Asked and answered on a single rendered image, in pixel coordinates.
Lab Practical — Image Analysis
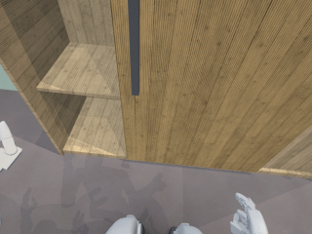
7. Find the handle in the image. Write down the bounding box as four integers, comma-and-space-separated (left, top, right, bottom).
128, 0, 140, 96

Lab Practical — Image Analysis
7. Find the robot right shin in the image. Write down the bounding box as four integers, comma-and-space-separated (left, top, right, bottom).
177, 223, 189, 229

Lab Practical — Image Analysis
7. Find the robot left thigh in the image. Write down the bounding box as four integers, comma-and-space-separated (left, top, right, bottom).
105, 217, 142, 234

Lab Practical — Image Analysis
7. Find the left robot hand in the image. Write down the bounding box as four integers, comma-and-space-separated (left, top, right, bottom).
0, 121, 22, 173

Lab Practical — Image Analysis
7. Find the right robot hand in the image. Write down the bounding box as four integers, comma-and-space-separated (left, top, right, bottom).
230, 192, 269, 234

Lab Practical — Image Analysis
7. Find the wardrobe door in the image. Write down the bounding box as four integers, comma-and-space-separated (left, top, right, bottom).
109, 0, 312, 173
262, 125, 312, 173

